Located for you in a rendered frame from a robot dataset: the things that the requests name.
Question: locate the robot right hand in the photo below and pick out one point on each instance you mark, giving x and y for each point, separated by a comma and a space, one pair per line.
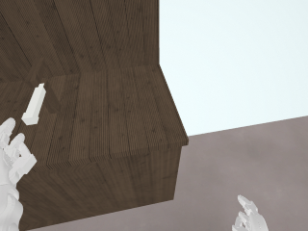
251, 219

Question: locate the robot left forearm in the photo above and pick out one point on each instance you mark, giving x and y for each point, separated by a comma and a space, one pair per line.
11, 209

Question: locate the counter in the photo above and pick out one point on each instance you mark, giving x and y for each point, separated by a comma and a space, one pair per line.
109, 136

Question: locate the robot left hand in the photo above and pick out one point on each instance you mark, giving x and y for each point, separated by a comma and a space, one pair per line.
13, 167

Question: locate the tap lever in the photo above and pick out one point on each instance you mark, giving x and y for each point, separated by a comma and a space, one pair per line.
32, 113

